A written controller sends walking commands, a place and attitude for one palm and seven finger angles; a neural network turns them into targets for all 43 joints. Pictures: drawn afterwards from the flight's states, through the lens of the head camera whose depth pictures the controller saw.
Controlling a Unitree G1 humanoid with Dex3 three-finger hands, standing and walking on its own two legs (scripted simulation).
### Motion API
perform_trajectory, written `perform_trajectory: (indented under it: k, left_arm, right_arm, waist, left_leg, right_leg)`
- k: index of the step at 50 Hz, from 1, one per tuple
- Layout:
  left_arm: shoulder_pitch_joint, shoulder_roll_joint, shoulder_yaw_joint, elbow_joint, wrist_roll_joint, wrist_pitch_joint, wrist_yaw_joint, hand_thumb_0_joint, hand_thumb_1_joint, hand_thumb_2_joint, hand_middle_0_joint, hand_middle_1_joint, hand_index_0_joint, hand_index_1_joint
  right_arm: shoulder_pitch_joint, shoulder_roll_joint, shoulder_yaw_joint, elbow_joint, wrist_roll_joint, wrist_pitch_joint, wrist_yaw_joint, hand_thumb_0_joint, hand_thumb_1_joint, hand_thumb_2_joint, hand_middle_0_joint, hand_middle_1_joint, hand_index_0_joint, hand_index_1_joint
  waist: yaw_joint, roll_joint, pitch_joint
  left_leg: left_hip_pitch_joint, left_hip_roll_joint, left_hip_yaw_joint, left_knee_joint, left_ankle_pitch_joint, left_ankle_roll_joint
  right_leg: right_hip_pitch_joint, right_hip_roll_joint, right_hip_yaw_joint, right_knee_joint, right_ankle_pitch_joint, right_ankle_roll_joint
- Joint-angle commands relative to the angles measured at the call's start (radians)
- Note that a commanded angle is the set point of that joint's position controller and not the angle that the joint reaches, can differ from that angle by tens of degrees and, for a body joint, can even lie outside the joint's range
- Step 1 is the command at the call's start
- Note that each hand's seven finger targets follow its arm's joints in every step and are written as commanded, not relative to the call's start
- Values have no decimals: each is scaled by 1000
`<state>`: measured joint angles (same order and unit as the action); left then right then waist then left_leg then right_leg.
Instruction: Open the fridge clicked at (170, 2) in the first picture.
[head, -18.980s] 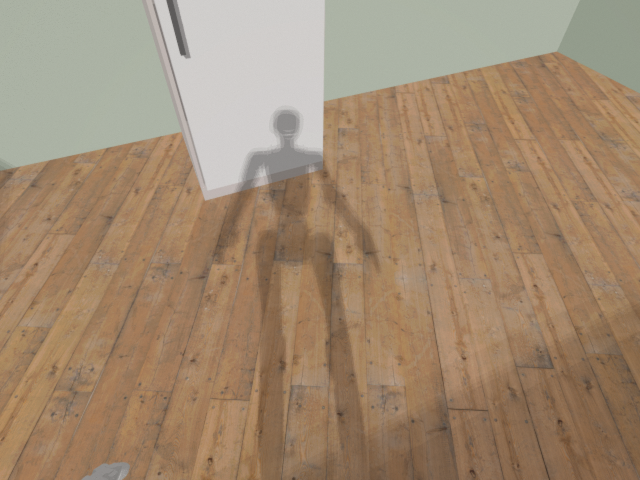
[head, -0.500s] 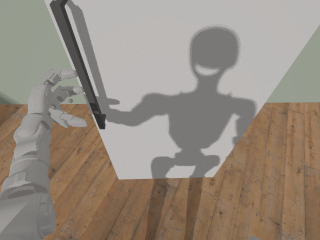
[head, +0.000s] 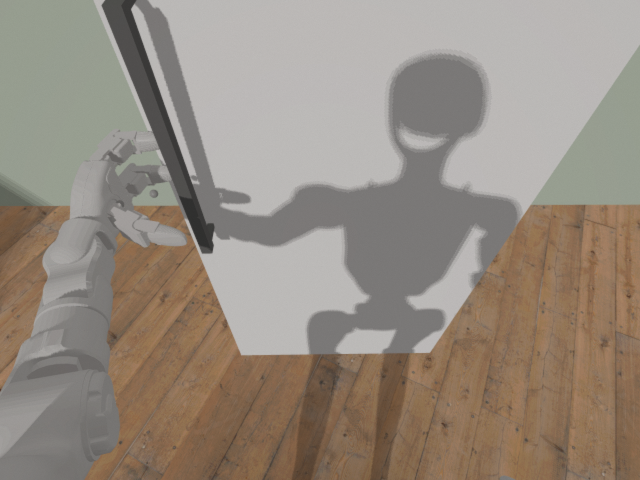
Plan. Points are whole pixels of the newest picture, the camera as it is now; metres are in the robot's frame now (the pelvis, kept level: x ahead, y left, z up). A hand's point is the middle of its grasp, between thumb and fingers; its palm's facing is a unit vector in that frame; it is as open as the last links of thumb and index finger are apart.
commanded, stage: slide the fingers in behind the handle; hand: left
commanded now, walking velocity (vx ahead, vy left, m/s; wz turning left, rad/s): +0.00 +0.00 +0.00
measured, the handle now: (178, 154) +0.48 +0.19 +0.14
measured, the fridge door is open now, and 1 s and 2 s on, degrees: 0 0 0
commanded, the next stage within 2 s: move the hooked fingers beside the handle in 0.58 s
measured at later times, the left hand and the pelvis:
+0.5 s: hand (163, 202) +0.41 +0.20 +0.12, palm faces +0.02 -1.00 +0.00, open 14.0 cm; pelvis +0.00 +0.00 +0.00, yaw +0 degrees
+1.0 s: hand (163, 203) +0.41 +0.20 +0.12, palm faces +0.03 -1.00 -0.01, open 14.2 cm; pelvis +0.00 +0.00 +0.00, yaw +0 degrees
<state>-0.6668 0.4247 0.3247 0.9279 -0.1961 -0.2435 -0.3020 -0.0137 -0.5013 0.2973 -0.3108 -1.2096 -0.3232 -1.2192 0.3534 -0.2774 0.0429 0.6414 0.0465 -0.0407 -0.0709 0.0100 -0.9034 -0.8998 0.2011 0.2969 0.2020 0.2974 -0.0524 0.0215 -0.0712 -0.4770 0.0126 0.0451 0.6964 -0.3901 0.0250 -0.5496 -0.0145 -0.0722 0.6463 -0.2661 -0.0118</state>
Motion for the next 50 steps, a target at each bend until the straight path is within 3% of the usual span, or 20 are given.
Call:
perform_trajectory:
  k: [1,3,4,6,8,11,13,17,20,23,25,27,30,33,35,36,42,44,48,50]
  left_arm:
    - [-396,247,60,-223,-29,-60,-10,0,-500,300,-300,-1200,-300,-1200]
    - [-387,266,74,-207,-26,-44,-11,0,-500,300,-300,-1200,-300,-1200]
    - [-398,267,70,-215,-21,-43,-10,0,-500,300,-300,-1200,-300,-1200]
    - [-381,243,53,-269,-20,-47,-6,0,-500,300,-300,-1200,-300,-1200]
    - [-333,232,61,-296,-29,-46,-1,0,-500,300,-300,-1200,-300,-1200]
    - [-341,209,40,-310,-34,-38,3,0,-500,300,-300,-1200,-300,-1200]
    - [-319,230,69,-348,-36,-33,12,0,-500,300,-300,-1200,-300,-1200]
    - [-307,179,30,-372,-28,-27,27,0,-500,300,-300,-1200,-300,-1200]
    - [-325,189,38,-359,-27,-20,37,0,-500,300,-300,-1200,-300,-1200]
    - [-333,146,0,-422,-21,-31,47,0,-500,300,-300,-1200,-300,-1200]
    - [-306,113,-21,-420,-23,-29,53,0,-500,300,-300,-1200,-300,-1200]
    - [-313,104,-25,-407,-27,-23,61,0,-500,300,-300,-1200,-300,-1200]
    - [-321,109,-25,-424,-20,-28,64,0,-500,300,-300,-1200,-300,-1200]
    - [-314,84,-49,-467,-16,-37,68,0,-500,300,-300,-1200,-300,-1200]
    - [-318,44,-76,-459,-21,-35,72,0,-500,300,-300,-1200,-300,-1200]
    - [-302,76,-53,-447,-20,-36,76,0,-500,300,-300,-1200,-300,-1200]
    - [-295,125,-8,-419,-17,-33,70,0,-500,300,-300,-1200,-300,-1200]
    - [-332,113,-25,-403,-16,-29,63,0,-500,300,-300,-1200,-300,-1200]
    - [-335,172,23,-383,-19,-29,56,0,-500,300,-300,-1200,-300,-1200]
    - [-314,128,-11,-384,-18,-29,47,0,-500,300,-300,-1200,-300,-1200]
  right_arm:
    - [46,-147,-61,-106,2,-29,-13,0,-900,-900,200,300,200,300]
    - [37,-147,-56,-111,5,-25,-14,0,-900,-900,200,300,200,300]
    - [39,-146,-57,-112,6,-24,-14,0,-900,-900,200,300,200,300]
    - [36,-140,-61,-127,4,-27,-11,0,-900,-900,200,300,200,300]
    - [39,-138,-64,-130,3,-29,-8,0,-900,-900,200,300,200,300]
    - [33,-140,-64,-131,7,-30,-8,0,-900,-900,200,300,200,300]
    - [28,-137,-66,-133,6,-32,-7,0,-900,-900,200,300,200,300]
    - [19,-129,-64,-132,5,-37,-6,0,-900,-900,200,300,200,300]
    - [14,-131,-63,-123,6,-40,-8,0,-900,-900,200,300,200,300]
    - [2,-122,-61,-131,3,-47,-6,0,-900,-900,200,300,200,300]
    - [0,-119,-61,-127,4,-50,-2,0,-900,-900,200,300,200,300]
    - [-3,-123,-63,-124,4,-52,-2,0,-900,-900,200,300,200,300]
    - [-8,-123,-63,-121,4,-54,-2,0,-900,-900,200,300,200,300]
    - [-15,-118,-63,-122,3,-59,0,0,-900,-900,200,300,200,300]
    - [-19,-116,-61,-118,2,-64,2,0,-900,-900,200,300,200,300]
    - [-15,-123,-65,-117,3,-62,-1,0,-900,-900,200,300,200,300]
    - [-26,-122,-60,-113,3,-61,-8,0,-900,-900,200,300,200,300]
    - [-26,-121,-56,-109,4,-60,-11,0,-900,-900,200,300,200,300]
    - [-16,-127,-58,-107,3,-56,-15,0,-900,-900,200,300,200,300]
    - [-16,-121,-58,-114,3,-59,-12,0,-900,-900,200,300,200,300]
  waist:
    - [-8,-12,-340]
    - [-3,10,-303]
    - [-8,2,-301]
    - [3,54,-331]
    - [8,21,-360]
    - [-2,3,-318]
    - [10,22,-346]
    - [1,20,-313]
    - [-3,8,-286]
    - [7,68,-335]
    - [6,54,-322]
    - [-1,-3,-306]
    - [4,-1,-312]
    - [11,56,-332]
    - [4,27,-318]
    - [5,-10,-306]
    - [18,21,-302]
    - [4,6,-281]
    - [11,5,-302]
    - [12,38,-312]
  left_leg:
    - [62,0,-53,-98,320,-5]
    - [21,-6,-43,-110,276,-4]
    - [21,-5,-42,-110,272,-3]
    - [58,-5,-41,-107,307,-4]
    - [69,-3,-41,-106,334,-5]
    - [64,1,-43,-112,317,-5]
    - [74,-2,-37,-114,324,-5]
    - [89,2,-41,-119,330,-7]
    - [76,-1,-43,-125,285,-8]
    - [132,-1,-48,-123,346,-15]
    - [142,3,-51,-121,371,-20]
    - [128,4,-50,-123,348,-15]
    - [127,2,-50,-127,343,-15]
    - [169,4,-53,-122,405,-24]
    - [169,5,-56,-124,389,-25]
    - [151,7,-54,-122,375,-18]
    - [136,-1,-49,-134,348,-17]
    - [122,-2,-48,-139,316,-15]
    - [106,-5,-45,-136,321,-12]
    - [129,-5,-47,-134,351,-17]
  right_leg:
    - [276,23,46,-35,288,-16]
    - [279,19,54,-43,271,-14]
    - [277,19,53,-44,267,-13]
    - [279,19,53,-39,281,-19]
    - [299,24,53,-38,311,-15]
    - [285,23,48,-44,293,-17]
    - [305,23,56,-47,308,-14]
    - [282,24,47,-51,302,-15]
    - [272,22,48,-59,267,-14]
    - [276,22,46,-49,298,-19]
    - [264,23,40,-49,306,-20]
    - [269,24,39,-53,302,-16]
    - [280,21,41,-53,303,-18]
    - [275,20,39,-46,326,-22]
    - [264,22,35,-51,313,-19]
    - [277,22,35,-52,307,-19]
    - [294,18,45,-58,303,-21]
    - [283,18,42,-64,286,-18]
    - [309,16,49,-61,302,-17]
    - [293,18,44,-56,310,-21]
